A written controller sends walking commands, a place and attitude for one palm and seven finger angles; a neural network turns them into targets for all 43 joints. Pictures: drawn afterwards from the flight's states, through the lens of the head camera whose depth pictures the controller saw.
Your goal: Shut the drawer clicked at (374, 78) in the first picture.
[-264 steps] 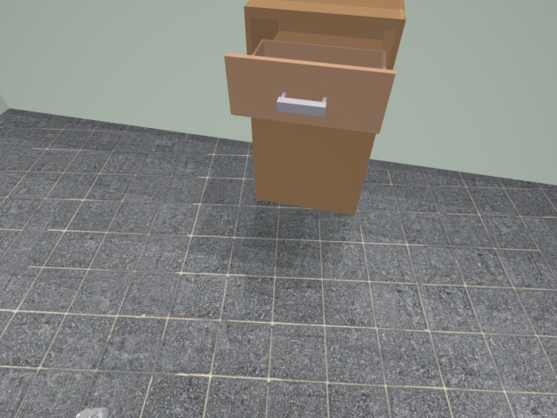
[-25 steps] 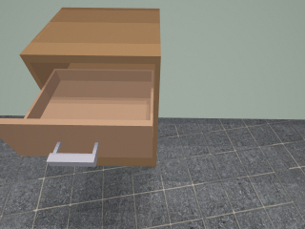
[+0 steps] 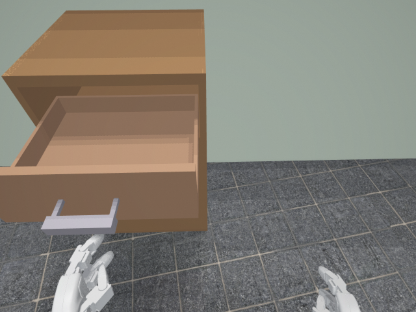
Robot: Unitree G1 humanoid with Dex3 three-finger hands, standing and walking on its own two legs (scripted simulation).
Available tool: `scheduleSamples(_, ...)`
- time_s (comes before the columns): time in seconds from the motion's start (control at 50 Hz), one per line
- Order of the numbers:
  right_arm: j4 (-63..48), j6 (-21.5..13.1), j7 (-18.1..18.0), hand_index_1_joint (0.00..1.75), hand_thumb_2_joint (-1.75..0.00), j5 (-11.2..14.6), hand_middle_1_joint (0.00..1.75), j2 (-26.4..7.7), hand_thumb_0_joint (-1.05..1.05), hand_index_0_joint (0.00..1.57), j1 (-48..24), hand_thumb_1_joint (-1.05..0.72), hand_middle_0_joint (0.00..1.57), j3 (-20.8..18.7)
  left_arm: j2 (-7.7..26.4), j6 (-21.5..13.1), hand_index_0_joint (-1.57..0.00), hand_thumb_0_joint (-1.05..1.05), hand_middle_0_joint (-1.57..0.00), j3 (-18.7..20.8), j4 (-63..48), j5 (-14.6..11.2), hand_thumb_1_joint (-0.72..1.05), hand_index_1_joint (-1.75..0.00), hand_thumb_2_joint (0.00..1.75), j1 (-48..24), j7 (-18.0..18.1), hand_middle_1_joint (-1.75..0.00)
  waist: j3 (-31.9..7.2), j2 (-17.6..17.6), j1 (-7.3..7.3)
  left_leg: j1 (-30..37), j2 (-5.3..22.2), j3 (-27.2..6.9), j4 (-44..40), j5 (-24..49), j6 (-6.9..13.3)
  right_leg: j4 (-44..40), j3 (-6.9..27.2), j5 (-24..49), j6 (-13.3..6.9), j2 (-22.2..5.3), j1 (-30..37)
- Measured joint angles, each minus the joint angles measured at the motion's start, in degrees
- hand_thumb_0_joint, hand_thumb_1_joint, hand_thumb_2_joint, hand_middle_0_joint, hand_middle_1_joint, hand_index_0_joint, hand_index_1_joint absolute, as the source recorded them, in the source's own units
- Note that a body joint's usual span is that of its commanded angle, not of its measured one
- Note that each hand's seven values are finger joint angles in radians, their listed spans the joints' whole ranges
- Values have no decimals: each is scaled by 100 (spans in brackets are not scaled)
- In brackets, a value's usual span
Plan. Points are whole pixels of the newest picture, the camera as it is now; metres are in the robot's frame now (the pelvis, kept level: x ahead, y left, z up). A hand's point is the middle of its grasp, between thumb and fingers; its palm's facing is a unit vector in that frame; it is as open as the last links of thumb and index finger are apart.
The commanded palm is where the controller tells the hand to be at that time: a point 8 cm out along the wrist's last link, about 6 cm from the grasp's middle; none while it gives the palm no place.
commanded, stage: raise the hand and make a fist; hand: left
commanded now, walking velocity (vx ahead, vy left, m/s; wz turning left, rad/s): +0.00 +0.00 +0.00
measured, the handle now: (84, 214) +0.31 +0.26 +0.02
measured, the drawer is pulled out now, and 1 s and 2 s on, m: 0.28 0.28 0.28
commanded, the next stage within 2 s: bring the fist close to the handle in 1.66 s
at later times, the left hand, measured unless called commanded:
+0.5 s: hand (89, 310) +0.14 +0.19 +0.03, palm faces +0.06 -1.00 -0.08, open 4.3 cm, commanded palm +0.09 +0.25 +0.04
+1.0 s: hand (62, 308) +0.13 +0.21 +0.08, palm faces +0.08 -0.99 -0.08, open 3.1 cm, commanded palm +0.08 +0.26 +0.09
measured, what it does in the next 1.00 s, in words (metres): stands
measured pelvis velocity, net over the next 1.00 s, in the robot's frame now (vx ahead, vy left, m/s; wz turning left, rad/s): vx -0.02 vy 0.02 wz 0.03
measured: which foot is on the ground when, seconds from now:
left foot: down 0.00-1.00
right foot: down 0.00-1.00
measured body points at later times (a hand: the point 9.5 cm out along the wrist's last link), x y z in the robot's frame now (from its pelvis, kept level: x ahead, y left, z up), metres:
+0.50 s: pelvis -0.03 -0.01 -0.04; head -0.01 -0.01 +0.41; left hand +0.13 +0.24 +0.04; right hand +0.15 -0.22 -0.12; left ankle +0.02 +0.15 -0.71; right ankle -0.03 -0.12 -0.71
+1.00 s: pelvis -0.02 +0.02 -0.02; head -0.02 +0.02 +0.43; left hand +0.12 +0.26 +0.08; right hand +0.20 -0.19 -0.06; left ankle +0.02 +0.15 -0.71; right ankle -0.03 -0.12 -0.71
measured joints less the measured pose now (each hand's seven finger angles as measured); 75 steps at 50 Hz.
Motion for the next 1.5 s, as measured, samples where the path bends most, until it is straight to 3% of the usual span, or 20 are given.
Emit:
scheduleSamples(0.1, -773, -114, 118, 30, -90, -69, 30, -116, 1, 20, -454, -91, 20, -205, 157, -1418, -30, 1, -38, 3, -810, -108, 90, -45, 90, 818, -911, -50, -226, -149, 274, -1223, 91, -110, 1405, -569, -98, 1338, -53, -572, -61, 98, -1152)
scheduleSamples(0.16, -1005, -36, 50, 30, -90, -11, 30, -199, 1, 20, -676, -91, 20, -207, 195, -1659, -39, 1, -43, 143, -1277, -328, 90, -52, 90, 962, -1156, -56, -242, -89, 429, -1715, 75, -302, 2027, -776, -139, 1887, -218, -809, -98, 105, -1530)
scheduleSamples(0.2, -1123, 28, -40, 30, -90, 52, 30, -206, 1, 20, -740, -91, 20, -134, 220, -1452, -44, 1, -47, 227, -1446, -460, 90, -57, 90, 859, -1285, -60, -228, -21, 522, -1923, 57, -422, 2277, -838, -145, 2094, -326, -890, -119, 105, -1671)
scheduleSamples(0.28, -1236, 114, -210, 30, -90, 144, 30, -42, 1, 20, -653, -91, 20, 132, 361, -673, -53, 1, -55, 230, -1672, -524, 90, -67, 90, 533, -1493, -68, -194, 108, 591, -2027, 54, -575, 2400, -828, -109, 2137, -470, -879, -150, 131, -1692)
scheduleSamples(0.36, -1168, 205, -273, 30, -90, 165, 30, 238, 1, 21, -379, -90, 21, 381, 525, -60, -62, 2, -63, 193, -1902, -492, 90, -76, 90, 361, -1509, -77, -168, 186, 474, -1819, 96, -591, 2173, -716, -92, 1865, -489, -728, -155, 177, -1477)
scheduleSamples(0.42, -1060, 278, -280, 30, -89, 177, 30, 371, 1, 21, -119, -90, 21, 466, 572, 164, -69, 2, -69, 271, -2004, -534, 90, -83, 90, 368, -1392, -84, -170, 206, 337, -1613, 123, -534, 1922, -609, -88, 1619, -438, -594, -142, 194, -1304)
scheduleSamples(0.52, -907, 303, -307, 30, -89, 218, 31, 283, 2, 21, 259, -90, 21, 424, 648, 252, -79, 2, -79, 481, -2007, -585, 90, -93, 90, 539, -1178, -94, -135, 232, 181, -1364, 135, -428, 1618, -475, -63, 1328, -344, -430, -102, 191, -1100)
scheduleSamples(0.64, -780, 64, -364, 30, -90, 265, 31, -48, 2, 21, 486, -90, 21, 248, 688, 83, -91, 2, -91, 479, -2161, -643, 90, -107, 90, 783, -1114, -107, -78, 232, 142, -1229, 101, -345, 1488, -425, -2, 1170, -269, -354, -25, 148, -969)
scheduleSamples(0.76, -796, -121, -378, 30, -90, 317, 30, -159, 2, 20, 419, -90, 20, 156, 678, 93, -103, 2, -103, 433, -2371, -626, 90, -120, 90, 867, -1038, -120, -78, 181, 162, -1035, 65, -282, 1389, -433, 53, 1014, -216, -320, 42, 105, -761)
scheduleSamples(1.16, -1263, -212, -187, 30, -90, 293, 31, 150, 1, 21, -2, -90, 21, 677, 688, 946, -137, 2, -137, 166, -3527, -439, 90, -156, 90, 1150, -909, -157, -105, 258, 481, -322, -15, -324, 1008, -421, 146, 405, -289, -209, 132, 35, 90)
scheduleSamples(1.36, -1033, -292, -319, 30, -90, 391, 31, 74, 2, 21, 186, -90, 21, 690, 865, 1296, -140, 2, -140, 601, -3461, -676, 90, -159, 90, 1016, -1084, -160, -111, 290, 473, 59, 38, -321, 662, -323, 85, 86, -292, -110, 72, 85, 441)
scheduleSamples(1.5, -909, -472, -371, 30, -90, 411, 30, -66, 2, 21, 269, -90, 21, 564, 882, 1259, -140, 2, -140, 703, -3209, -773, 90, -160, 90, 1039, -1245, -160, -94, 276, 446, 182, 79, -311, 507, -260, 33, -5, -282, -70, 23, 123, 520)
